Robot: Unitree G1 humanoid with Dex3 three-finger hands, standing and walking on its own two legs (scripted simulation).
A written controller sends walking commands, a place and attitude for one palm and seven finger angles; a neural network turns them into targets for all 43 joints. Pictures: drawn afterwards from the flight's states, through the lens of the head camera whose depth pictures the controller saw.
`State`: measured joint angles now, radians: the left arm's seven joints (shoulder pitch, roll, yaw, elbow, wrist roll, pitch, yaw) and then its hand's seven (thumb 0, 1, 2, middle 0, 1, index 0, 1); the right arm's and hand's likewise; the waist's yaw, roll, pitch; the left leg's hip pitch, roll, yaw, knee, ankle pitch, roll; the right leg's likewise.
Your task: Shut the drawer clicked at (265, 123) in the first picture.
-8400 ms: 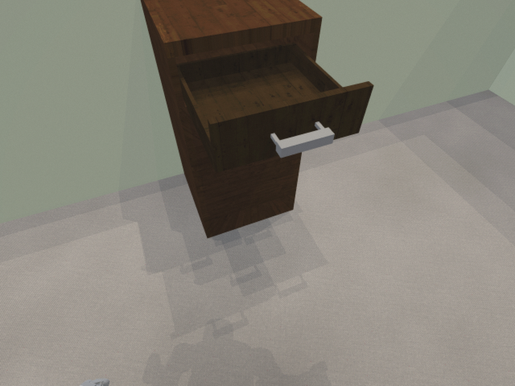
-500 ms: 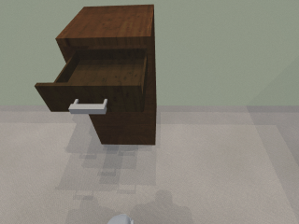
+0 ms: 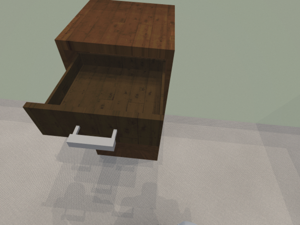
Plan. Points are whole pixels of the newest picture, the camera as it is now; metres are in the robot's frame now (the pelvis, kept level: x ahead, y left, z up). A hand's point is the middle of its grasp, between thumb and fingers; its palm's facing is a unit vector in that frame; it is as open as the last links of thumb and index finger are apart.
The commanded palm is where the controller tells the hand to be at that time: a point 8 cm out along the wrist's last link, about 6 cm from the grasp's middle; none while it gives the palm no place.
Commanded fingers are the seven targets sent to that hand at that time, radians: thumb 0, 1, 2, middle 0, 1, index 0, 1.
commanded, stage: come to a stop and stand still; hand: left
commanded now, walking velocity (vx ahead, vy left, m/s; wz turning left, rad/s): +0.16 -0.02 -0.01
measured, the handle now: (94, 136) +0.34 +0.21 +0.01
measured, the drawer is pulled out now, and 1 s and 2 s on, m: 0.30 0.30 0.30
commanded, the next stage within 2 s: look again from close up in 1.16 s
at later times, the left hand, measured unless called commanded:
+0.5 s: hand out of the picture +0.13 +0.16 -0.16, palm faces +0.06 -0.97 -0.25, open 7.3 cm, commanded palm none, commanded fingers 0.00 0.90 0.90 -0.20 -0.30 -0.20 -0.30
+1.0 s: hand out of the picture -0.05 +0.21 -0.16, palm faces +0.06 -0.96 -0.27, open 7.4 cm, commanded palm none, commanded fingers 0.00 0.90 0.90 -0.20 -0.30 -0.20 -0.30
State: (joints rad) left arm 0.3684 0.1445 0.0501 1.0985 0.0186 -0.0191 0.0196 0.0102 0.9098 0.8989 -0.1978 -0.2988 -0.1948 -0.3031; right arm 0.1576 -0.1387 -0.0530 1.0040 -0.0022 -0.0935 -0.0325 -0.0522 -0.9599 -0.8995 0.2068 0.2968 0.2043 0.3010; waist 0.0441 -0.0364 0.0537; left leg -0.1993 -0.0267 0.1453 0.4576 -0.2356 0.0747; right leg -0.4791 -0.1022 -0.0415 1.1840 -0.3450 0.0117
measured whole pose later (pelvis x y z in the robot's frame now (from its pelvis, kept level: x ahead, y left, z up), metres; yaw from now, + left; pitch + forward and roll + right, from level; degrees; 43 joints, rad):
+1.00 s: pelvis -0.02 +0.02 -0.01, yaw +0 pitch -2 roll +1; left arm 0.42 0.15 0.02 0.97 0.03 0.01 0.01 0.01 0.91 0.90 -0.20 -0.30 -0.20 -0.30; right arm 0.27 -0.22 -0.02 0.94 -0.03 0.03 -0.01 0.00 -0.91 -0.90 0.20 0.30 0.20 0.30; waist 0.02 0.08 0.02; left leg -0.38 0.00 0.04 0.88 -0.44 0.01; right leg -0.26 0.06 -0.08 0.54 -0.26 -0.11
